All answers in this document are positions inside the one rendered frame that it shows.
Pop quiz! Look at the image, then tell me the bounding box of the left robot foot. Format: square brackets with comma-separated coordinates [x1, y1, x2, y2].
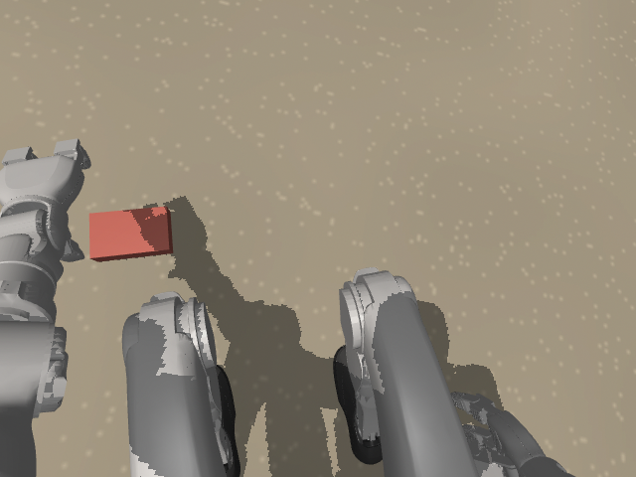
[216, 365, 240, 477]

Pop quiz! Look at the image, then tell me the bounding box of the right robot foot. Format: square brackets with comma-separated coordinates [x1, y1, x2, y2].
[333, 345, 383, 465]

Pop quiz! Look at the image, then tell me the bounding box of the left robot hand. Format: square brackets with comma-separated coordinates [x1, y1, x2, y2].
[0, 138, 91, 262]

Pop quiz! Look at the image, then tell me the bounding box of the right robot arm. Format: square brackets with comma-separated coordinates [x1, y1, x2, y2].
[519, 456, 575, 477]

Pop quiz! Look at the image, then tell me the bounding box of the left robot arm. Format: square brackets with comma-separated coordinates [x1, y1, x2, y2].
[0, 195, 69, 477]

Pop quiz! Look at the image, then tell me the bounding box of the right robot hand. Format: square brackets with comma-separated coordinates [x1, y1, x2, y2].
[451, 392, 546, 477]

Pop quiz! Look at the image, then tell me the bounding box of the small box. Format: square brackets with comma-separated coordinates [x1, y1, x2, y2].
[89, 207, 173, 262]

